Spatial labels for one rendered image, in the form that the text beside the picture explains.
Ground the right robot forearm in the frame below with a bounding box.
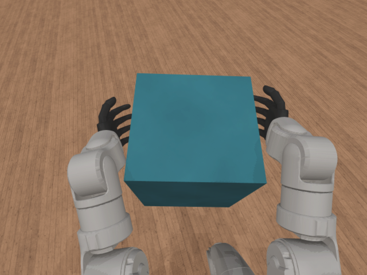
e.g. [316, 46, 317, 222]
[266, 117, 342, 275]

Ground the robot right thigh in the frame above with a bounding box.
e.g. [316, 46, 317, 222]
[206, 243, 255, 275]

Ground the robot left upper arm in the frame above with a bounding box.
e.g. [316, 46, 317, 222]
[84, 247, 149, 275]

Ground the robot right upper arm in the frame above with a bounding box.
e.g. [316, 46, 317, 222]
[267, 238, 341, 275]

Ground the carton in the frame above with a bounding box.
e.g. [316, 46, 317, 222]
[124, 73, 267, 207]

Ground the left robot forearm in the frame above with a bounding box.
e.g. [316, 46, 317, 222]
[67, 130, 133, 275]

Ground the robot right hand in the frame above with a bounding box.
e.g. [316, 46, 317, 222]
[253, 85, 288, 140]

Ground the robot left hand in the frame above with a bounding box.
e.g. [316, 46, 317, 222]
[97, 97, 132, 146]

